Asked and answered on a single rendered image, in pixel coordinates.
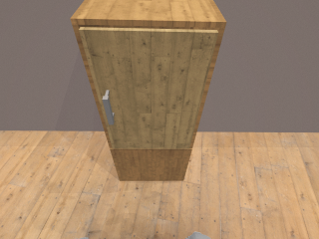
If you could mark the handle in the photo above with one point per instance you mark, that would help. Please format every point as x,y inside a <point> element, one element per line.
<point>108,109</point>

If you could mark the cupboard door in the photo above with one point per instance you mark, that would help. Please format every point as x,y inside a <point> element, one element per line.
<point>156,78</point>

